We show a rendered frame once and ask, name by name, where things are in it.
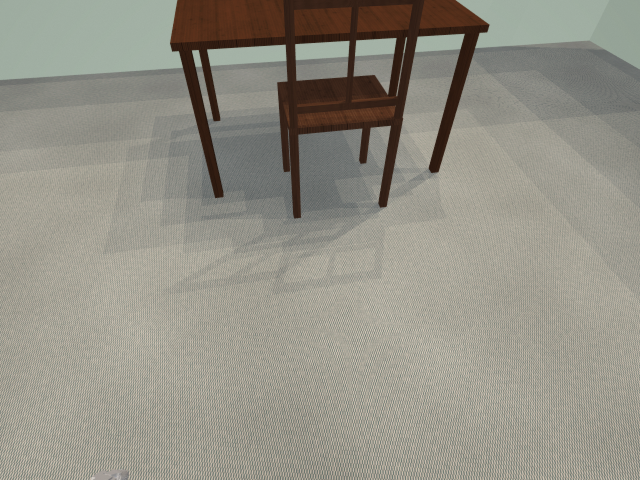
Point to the chair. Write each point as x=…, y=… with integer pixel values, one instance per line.
x=346, y=103

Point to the table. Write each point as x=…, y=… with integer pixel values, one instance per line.
x=217, y=24

